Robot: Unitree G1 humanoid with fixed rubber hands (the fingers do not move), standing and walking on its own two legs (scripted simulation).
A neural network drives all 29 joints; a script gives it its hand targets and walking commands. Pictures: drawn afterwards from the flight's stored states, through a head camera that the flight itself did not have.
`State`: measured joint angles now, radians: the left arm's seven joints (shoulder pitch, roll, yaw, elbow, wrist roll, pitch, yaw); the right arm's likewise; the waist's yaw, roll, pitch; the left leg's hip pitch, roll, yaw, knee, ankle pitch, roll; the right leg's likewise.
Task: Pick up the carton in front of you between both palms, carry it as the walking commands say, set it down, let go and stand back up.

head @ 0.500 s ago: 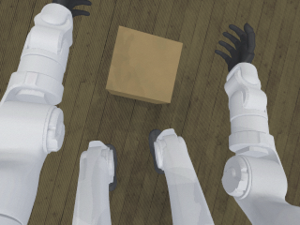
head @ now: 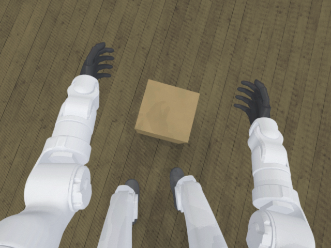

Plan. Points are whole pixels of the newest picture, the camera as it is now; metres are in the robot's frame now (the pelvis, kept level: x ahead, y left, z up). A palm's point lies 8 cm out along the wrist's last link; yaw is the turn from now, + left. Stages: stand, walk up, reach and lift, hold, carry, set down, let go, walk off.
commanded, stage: let go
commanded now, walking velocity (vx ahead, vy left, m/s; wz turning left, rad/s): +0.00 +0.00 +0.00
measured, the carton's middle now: (165, 115) +0.46 -0.08 -0.54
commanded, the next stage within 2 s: stand in 1.22 s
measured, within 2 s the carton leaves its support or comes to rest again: neither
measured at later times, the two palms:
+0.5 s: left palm (44, 148) +0.34 +0.17 +0.00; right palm (312, 182) +0.25 -0.26 +0.03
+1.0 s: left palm out of the picture +0.24 +0.24 +0.05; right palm (309, 190) +0.24 -0.23 +0.05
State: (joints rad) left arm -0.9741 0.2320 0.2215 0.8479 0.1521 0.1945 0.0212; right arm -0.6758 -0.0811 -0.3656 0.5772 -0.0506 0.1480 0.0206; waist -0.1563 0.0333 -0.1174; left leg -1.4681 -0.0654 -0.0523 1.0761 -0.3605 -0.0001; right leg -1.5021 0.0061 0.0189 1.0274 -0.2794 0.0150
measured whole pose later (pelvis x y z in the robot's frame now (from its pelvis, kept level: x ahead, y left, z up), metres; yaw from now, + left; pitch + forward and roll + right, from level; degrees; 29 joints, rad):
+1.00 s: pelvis +0.08 +0.01 +0.11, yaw -2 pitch -3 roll -1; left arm 0.24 0.22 0.03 0.46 -0.01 0.08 -0.04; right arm 0.21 -0.22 -0.04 0.41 -0.02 0.16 0.05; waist 0.00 0.02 0.06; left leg -0.09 -0.04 -0.04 0.46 -0.32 0.03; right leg -0.15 0.01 0.05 0.45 -0.25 0.01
